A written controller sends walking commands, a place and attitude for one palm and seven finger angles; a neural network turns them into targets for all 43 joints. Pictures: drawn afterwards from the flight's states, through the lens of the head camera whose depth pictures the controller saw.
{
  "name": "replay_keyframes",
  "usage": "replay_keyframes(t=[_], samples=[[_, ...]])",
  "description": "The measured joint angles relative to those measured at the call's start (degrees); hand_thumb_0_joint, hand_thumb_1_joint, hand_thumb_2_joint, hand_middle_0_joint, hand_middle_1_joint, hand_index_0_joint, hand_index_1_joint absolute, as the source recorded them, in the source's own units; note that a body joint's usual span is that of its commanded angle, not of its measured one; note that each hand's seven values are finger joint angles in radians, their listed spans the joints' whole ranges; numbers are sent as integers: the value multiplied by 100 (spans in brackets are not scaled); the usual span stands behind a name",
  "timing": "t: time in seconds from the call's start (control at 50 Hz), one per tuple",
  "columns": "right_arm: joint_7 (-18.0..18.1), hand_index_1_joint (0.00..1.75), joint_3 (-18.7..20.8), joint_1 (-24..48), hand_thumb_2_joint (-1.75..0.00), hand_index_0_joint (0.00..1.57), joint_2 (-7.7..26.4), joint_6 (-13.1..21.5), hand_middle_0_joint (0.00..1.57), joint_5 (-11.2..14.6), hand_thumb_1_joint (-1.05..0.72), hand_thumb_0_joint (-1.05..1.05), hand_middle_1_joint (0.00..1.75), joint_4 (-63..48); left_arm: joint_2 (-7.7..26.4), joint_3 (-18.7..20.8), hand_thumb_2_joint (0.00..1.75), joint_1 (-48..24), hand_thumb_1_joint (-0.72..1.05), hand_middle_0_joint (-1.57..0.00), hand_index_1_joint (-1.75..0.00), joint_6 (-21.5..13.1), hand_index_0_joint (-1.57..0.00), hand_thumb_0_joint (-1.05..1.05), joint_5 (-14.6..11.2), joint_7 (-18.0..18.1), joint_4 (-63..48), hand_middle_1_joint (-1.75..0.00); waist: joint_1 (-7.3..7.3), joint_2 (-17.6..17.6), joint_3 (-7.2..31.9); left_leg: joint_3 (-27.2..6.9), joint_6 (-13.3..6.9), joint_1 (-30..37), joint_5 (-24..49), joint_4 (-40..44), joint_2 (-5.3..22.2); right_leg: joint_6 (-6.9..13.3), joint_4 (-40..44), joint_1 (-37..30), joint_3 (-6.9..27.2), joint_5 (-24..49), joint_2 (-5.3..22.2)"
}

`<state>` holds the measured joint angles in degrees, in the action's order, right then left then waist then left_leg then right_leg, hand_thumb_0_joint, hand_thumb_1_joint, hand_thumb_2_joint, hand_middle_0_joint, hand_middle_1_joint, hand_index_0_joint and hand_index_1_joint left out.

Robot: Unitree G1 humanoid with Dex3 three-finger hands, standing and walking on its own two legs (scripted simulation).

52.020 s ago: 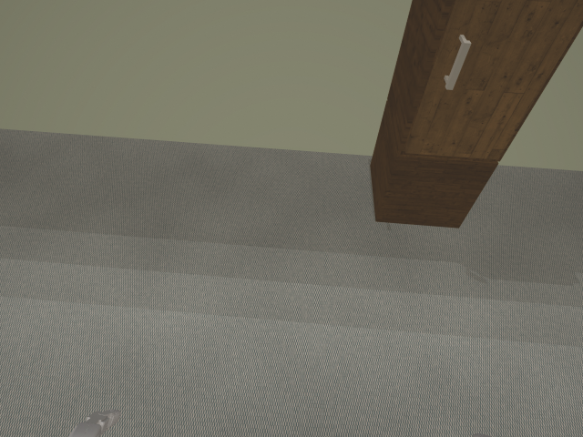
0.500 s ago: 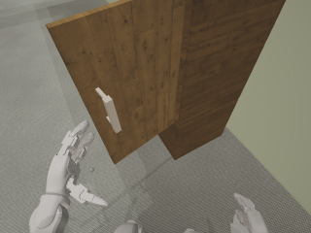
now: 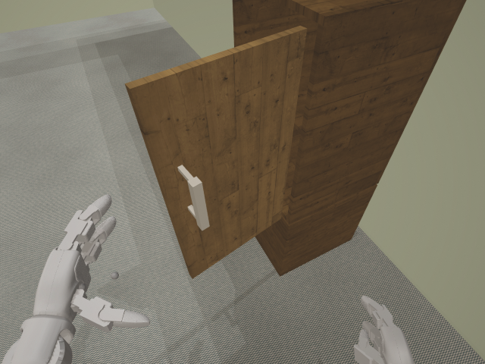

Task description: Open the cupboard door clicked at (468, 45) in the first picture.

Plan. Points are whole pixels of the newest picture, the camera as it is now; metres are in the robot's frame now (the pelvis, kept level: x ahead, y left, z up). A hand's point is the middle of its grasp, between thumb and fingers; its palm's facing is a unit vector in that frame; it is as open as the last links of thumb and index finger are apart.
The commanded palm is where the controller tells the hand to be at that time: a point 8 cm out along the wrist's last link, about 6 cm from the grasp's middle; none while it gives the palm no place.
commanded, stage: draw the hand back to the body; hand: left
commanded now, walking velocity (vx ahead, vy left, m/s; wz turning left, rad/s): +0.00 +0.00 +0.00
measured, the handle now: (193, 198) +0.40 +0.14 +0.04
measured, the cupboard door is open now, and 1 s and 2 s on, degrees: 100 100 100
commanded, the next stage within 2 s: step back with the hand held close in 0.98 s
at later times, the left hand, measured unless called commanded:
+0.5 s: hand (47, 238) +0.22 +0.27 +0.17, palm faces +0.37 -0.84 -0.39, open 10.2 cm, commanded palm +0.17 +0.31 +0.19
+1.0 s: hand (41, 245) +0.21 +0.26 +0.18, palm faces +0.42 -0.82 -0.39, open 7.4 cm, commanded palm +0.16 +0.30 +0.20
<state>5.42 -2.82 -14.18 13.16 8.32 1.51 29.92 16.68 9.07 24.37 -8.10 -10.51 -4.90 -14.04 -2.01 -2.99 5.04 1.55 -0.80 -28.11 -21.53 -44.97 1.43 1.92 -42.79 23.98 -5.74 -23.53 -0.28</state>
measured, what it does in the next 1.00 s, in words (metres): stands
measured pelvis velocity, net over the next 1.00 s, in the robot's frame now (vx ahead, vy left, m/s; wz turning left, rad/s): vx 0.01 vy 0.00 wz -0.03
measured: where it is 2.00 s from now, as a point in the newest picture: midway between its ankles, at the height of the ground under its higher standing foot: outside the picture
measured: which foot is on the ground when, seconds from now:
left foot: down 0.00-1.00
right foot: down 0.00-1.00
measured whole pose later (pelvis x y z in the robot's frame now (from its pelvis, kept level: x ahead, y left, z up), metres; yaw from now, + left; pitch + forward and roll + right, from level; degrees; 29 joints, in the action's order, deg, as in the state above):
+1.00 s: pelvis +0.01 +0.00 +0.04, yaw -2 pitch -5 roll -1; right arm 4.3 -1.1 -11.2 13.1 5.8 -0.5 37.1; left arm 18.8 18.2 26.4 -4.2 -3.7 6.4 -20.3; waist -3.8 -3.8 -1.9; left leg 3.8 -0.8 -5.1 -12.7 -22.7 1.2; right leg 1.5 -19.3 1.3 -3.5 -13.2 -1.2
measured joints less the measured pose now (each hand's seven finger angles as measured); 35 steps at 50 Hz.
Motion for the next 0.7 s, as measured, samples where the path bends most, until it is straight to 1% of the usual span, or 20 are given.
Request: replay_keyframes(t=[0.04,0.1,0.16,0.22,0.32,0.44,0.62,0.7], samples=[[23,30,-22,26,-90,20,-41,-64,21,-19,-91,1,30,22,20,-21,37,170,-34,-16,-30,166,-16,-1,234,364,-182,-30,2,-5,-49,40,-27,239,80,238,-12,-35,253,-232,39,105,0],[54,30,-49,55,-90,20,-56,-136,21,-53,-91,1,30,78,28,-59,40,337,-25,-16,-30,352,-16,-1,473,729,-326,-30,-11,-32,-151,84,-66,582,188,561,-41,-82,605,-575,82,248,12],[78,30,-72,84,-90,20,-55,-190,21,-81,-91,1,30,175,63,-43,44,390,-15,-17,-30,477,-17,-1,616,943,-379,-30,-47,-33,-255,124,-99,900,292,864,-82,-121,913,-885,120,371,37],[77,30,-87,107,-90,20,-49,-209,21,-106,-91,1,30,282,103,38,49,376,-5,-17,-30,557,-17,-1,690,1072,-429,-30,-82,-26,-335,153,-127,1188,385,1139,-122,-154,1197,-1170,148,478,61],[21,30,-72,151,-90,21,-31,-199,21,-134,-91,1,30,398,136,219,56,337,12,-18,-30,591,-18,-1,749,1175,-579,-30,-117,-30,-420,204,-161,1601,508,1531,-177,-203,1595,-1571,199,625,96],[-74,30,-26,235,-90,21,-27,-225,21,-173,-91,1,30,447,189,451,65,264,32,-18,-30,567,-19,0,753,1164,-703,-30,-132,-38,-500,260,-179,1942,637,1889,-220,-233,1923,-1880,254,760,122],[-155,30,56,281,-90,21,-28,-310,21,-187,-91,1,30,522,339,952,78,229,63,-20,-30,520,-20,1,702,1142,-813,-30,-190,-38,-567,273,-143,2178,744,2130,-186,-202,2197,-2120,270,890,74],[-167,30,94,296,-90,20,1,-319,21,-186,-91,1,30,571,289,1051,84,160,76,-20,-30,467,-20,1,694,1162,-774,-30,-209,-67,-606,258,-121,2217,783,2172,-166,-178,2241,-2163,257,925,51]])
